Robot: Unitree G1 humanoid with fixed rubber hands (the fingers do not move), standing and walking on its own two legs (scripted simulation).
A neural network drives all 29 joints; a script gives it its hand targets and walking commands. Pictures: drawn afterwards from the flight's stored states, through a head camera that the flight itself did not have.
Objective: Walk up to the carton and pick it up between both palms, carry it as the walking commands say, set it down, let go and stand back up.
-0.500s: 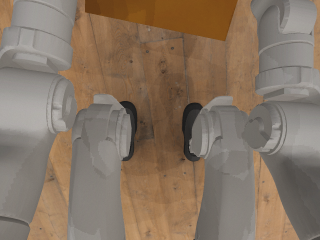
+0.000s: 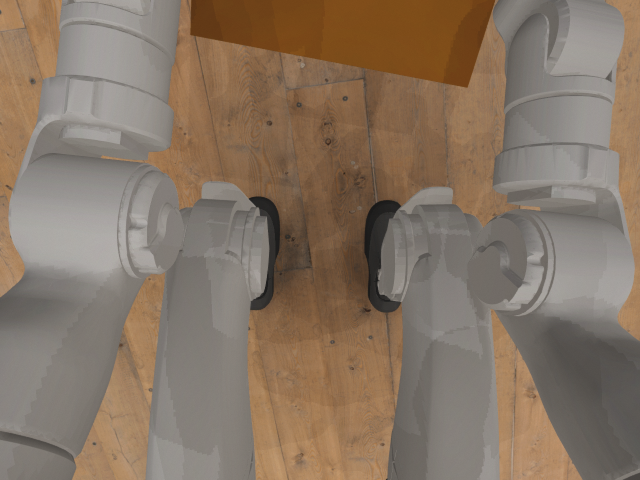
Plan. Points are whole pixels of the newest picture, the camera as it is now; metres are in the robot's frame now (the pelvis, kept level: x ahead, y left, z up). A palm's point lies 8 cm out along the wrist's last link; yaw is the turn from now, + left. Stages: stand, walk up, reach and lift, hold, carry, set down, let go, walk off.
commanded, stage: reach and lift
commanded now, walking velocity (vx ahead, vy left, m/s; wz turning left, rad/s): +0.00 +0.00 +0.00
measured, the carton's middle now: out of the picture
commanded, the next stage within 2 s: none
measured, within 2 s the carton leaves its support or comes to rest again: neither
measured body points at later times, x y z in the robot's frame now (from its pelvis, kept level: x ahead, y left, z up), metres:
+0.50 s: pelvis -0.01 +0.00 +0.05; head +0.34 +0.00 +0.31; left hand +0.57 +0.15 -0.07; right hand +0.54 -0.17 -0.07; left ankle +0.13 +0.11 -0.40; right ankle +0.13 -0.12 -0.40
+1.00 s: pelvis -0.02 +0.01 +0.09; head +0.30 +0.01 +0.39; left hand +0.54 +0.15 +0.00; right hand +0.52 -0.17 +0.00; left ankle +0.13 +0.11 -0.40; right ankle +0.13 -0.12 -0.40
